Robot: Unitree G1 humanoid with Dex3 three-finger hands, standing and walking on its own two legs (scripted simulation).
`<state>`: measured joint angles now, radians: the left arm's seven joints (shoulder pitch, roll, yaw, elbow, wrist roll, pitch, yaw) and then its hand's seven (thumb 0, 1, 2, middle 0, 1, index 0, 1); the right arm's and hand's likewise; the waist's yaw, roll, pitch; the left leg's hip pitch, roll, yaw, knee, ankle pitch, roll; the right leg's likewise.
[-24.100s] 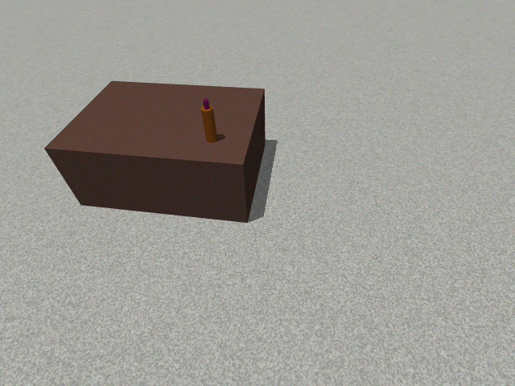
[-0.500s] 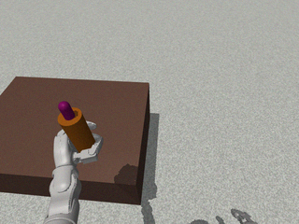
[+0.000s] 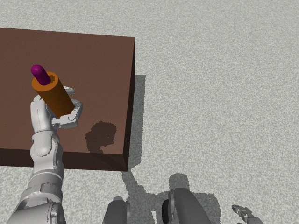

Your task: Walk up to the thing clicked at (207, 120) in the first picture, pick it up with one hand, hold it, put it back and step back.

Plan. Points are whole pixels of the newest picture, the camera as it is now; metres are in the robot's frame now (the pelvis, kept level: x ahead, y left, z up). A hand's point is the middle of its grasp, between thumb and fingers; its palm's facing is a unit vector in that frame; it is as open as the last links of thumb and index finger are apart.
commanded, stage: crouch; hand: left
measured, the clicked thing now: (56, 97) +0.44 +0.21 +0.06
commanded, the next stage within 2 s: lower in 0.90 s
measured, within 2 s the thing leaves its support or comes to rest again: neither
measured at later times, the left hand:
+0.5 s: hand (75, 101) +0.50 +0.21 -0.07, palm faces +0.18 -0.98 -0.02, open 6.7 cm
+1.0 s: hand (79, 98) +0.53 +0.21 -0.10, palm faces +0.18 -0.98 -0.01, open 6.7 cm
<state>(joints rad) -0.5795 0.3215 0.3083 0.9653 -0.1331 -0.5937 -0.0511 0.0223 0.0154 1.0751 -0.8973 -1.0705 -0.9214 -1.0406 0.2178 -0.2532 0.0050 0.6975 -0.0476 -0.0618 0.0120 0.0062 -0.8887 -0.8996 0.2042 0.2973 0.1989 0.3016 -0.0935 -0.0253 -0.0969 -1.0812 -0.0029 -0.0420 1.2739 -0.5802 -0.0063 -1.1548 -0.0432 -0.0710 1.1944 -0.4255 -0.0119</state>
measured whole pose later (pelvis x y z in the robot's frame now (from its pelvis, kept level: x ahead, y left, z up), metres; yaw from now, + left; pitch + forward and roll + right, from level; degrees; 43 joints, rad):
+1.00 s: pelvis -0.03 +0.01 -0.11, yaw -2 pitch +35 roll -3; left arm -1.00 0.56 0.49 1.23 -0.04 -0.51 -0.10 0.02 0.02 1.07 -0.90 -1.06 -0.92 -1.03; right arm 0.26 -0.27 0.07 0.70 -0.06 -0.03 0.03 0.00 -0.91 -0.91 0.21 0.30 0.20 0.30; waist -0.21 0.02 -0.14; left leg -1.63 -0.01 -0.05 1.69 -0.68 0.00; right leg -1.70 -0.05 -0.07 1.57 -0.49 -0.01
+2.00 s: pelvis -0.05 +0.01 -0.20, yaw -2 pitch +38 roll -5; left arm -1.14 0.66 0.49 1.27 0.04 -0.46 -0.09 0.02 0.03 1.06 -0.89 -1.07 -0.91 -1.04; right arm 0.26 -0.29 0.11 0.67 -0.08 0.01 0.04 0.00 -0.89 -0.90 0.20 0.30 0.20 0.30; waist -0.26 0.02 -0.11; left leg -1.94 -0.03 -0.05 2.00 -0.72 0.01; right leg -2.00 -0.08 -0.06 1.85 -0.51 0.00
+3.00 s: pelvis -0.05 +0.02 -0.20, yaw -2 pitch +38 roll -5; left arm -1.23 0.73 0.54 1.17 0.05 -0.36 -0.07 -0.01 -0.50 0.17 -0.21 -0.19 -0.21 -0.20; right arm 0.25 -0.29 0.11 0.63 -0.06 0.05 0.03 0.00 -0.89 -0.90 0.21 0.30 0.20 0.30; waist -0.26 0.04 -0.09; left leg -1.94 -0.03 -0.05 2.00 -0.71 0.02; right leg -2.00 -0.08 -0.06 1.85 -0.50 0.01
